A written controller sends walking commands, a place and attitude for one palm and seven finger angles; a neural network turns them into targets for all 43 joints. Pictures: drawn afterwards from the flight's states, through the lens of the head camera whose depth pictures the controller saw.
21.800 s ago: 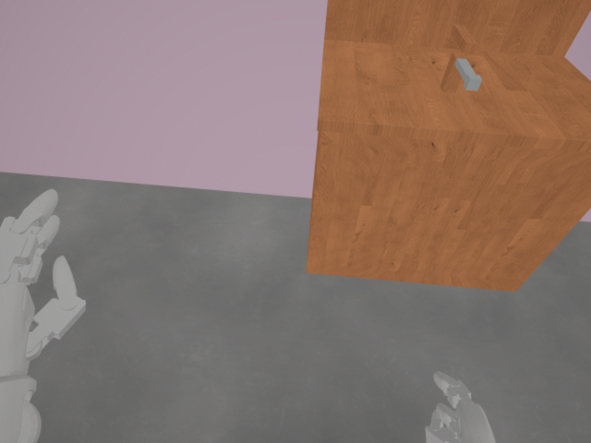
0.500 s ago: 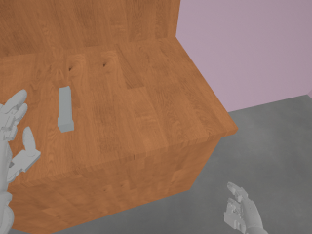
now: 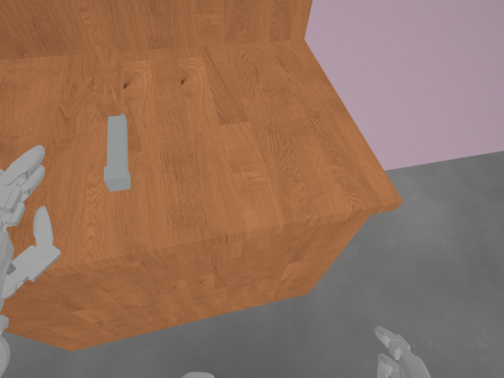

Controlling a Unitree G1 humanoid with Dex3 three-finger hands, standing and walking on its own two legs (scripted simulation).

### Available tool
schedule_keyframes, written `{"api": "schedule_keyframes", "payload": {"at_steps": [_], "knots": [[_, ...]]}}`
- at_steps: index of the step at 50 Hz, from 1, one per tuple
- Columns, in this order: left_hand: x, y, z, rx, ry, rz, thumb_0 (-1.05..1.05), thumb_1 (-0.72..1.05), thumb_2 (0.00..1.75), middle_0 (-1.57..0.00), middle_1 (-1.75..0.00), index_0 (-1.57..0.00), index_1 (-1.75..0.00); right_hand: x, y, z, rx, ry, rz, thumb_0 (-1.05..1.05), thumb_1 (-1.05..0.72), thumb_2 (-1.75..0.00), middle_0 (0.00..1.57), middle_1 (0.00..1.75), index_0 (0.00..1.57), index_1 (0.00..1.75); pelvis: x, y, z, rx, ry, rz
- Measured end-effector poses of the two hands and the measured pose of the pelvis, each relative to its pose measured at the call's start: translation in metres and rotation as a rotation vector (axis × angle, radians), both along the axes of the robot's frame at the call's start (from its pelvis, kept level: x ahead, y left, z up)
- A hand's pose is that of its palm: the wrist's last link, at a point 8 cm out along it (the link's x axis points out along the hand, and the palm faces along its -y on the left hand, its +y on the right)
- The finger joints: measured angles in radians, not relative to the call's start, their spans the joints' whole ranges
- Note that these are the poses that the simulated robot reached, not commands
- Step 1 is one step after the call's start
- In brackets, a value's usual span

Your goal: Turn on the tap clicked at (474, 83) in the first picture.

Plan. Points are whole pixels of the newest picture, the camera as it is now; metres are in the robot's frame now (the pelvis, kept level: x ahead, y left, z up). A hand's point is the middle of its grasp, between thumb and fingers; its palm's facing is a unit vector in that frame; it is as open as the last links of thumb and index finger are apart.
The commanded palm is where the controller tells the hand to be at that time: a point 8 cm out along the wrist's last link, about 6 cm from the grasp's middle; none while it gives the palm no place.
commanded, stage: look again from close up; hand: left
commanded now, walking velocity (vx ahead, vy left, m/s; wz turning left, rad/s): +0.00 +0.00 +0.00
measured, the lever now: (117, 177) +0.35 +0.23 +0.10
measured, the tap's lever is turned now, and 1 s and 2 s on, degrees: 0 0 0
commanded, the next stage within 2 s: shuffle to correct the standing spot in 0.10 s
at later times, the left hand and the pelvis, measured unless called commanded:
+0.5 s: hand (44, 273) +0.19 +0.23 +0.17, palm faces +0.38 -0.87 -0.32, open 7.4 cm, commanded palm +0.12 +0.26 +0.18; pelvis -0.05 -0.02 -0.01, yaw -2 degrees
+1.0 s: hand (111, 267) +0.21 +0.17 +0.16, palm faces +0.30 -0.88 -0.36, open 7.4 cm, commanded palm +0.15 +0.22 +0.18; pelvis -0.03 -0.05 -0.01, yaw -3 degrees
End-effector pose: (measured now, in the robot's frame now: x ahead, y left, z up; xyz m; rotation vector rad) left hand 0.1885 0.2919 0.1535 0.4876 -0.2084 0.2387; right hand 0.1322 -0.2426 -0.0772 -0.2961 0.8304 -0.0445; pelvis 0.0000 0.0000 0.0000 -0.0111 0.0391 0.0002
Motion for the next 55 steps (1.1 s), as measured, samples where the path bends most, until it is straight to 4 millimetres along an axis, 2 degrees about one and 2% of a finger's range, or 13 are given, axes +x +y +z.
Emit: {"api": "schedule_keyframes", "payload": {"at_steps": [5,10,15,20,25,30,36,41,47,55], "knots": [[-0.014,0.022,0.018,0.02,-0.094,0.076,0.02,0.89,0.9,-0.22,-0.31,-0.22,-0.31,0.0,0.009,0.0,-0.004,-0.01,0.042,0.01,-0.9,-0.9,0.2,0.3,0.2,0.3,-0.013,0.003,-0.001,-0.006,-0.013,0.017],[-0.031,0.015,0.033,-0.001,-0.193,0.053,0.02,0.89,0.9,-0.21,-0.3,-0.21,-0.31,0.007,0.028,0.004,0.041,-0.085,0.063,0.01,-0.9,-0.9,0.2,0.3,0.2,0.3,-0.024,0.008,-0.002,-0.001,-0.028,0.012],[-0.04,0.014,0.026,-0.031,-0.181,0.052,0.01,0.89,0.9,-0.21,-0.3,-0.21,-0.31,0.008,0.042,0.008,0.086,-0.137,0.053,0.01,-0.9,-0.9,0.2,0.3,0.2,0.3,-0.035,0.009,-0.001,0.003,-0.034,-0.003],[-0.039,0.013,0.017,-0.056,-0.154,0.09,0.01,0.89,0.9,-0.21,-0.3,-0.21,-0.31,0.001,0.044,0.007,0.119,-0.143,0.042,0.01,-0.9,-0.9,0.2,0.3,0.21,0.3,-0.044,-0.001,-0.002,0.013,-0.037,-0.027],[-0.036,-0.019,0.021,-0.073,-0.174,0.04,0.02,0.89,0.9,-0.21,-0.3,-0.21,-0.31,-0.012,0.028,0.003,0.136,-0.136,0.036,0.01,-0.9,-0.9,0.2,0.3,0.21,0.3,-0.051,-0.018,-0.005,0.011,-0.053,-0.04],[-0.037,-0.05,0.026,-0.084,-0.186,-0.05,0.02,0.89,0.9,-0.21,-0.3,-0.21,-0.31,-0.028,-0.005,-0.002,0.107,-0.111,-0.029,0.01,-0.9,-0.9,0.21,0.3,0.21,0.3,-0.055,-0.031,-0.008,-0.004,-0.056,-0.041],[-0.038,-0.055,0.025,-0.027,-0.127,-0.044,0.01,0.89,0.9,-0.21,-0.3,-0.22,-0.31,-0.052,-0.043,-0.009,0.043,-0.072,-0.139,0.01,-0.9,-0.9,0.2,0.3,0.2,0.3,-0.054,-0.04,-0.012,0.01,-0.051,-0.052],[-0.038,-0.059,0.024,-0.01,-0.099,-0.005,0.01,0.89,0.9,-0.21,-0.3,-0.22,-0.31,-0.061,-0.058,-0.015,0.028,-0.038,-0.179,0.01,-0.9,-0.9,0.2,0.3,0.2,0.3,-0.047,-0.049,-0.013,0.01,-0.049,-0.049],[-0.027,-0.071,0.02,-0.051,-0.094,-0.001,0.01,0.89,0.9,-0.21,-0.3,-0.21,-0.31,-0.047,-0.06,-0.014,0.02,-0.049,-0.161,0.01,-0.9,-0.9,0.2,0.3,0.2,0.3,-0.035,-0.052,-0.013,0.01,-0.068,-0.047],[-0.006,-0.076,0.023,-0.035,-0.067,-0.008,0.01,0.89,0.9,-0.21,-0.3,-0.22,-0.31,0.001,-0.046,-0.004,0.058,-0.144,-0.134,0.01,-0.9,-0.9,0.2,0.3,0.2,0.3,-0.016,-0.053,-0.012,-0.013,-0.058,-0.048]]}}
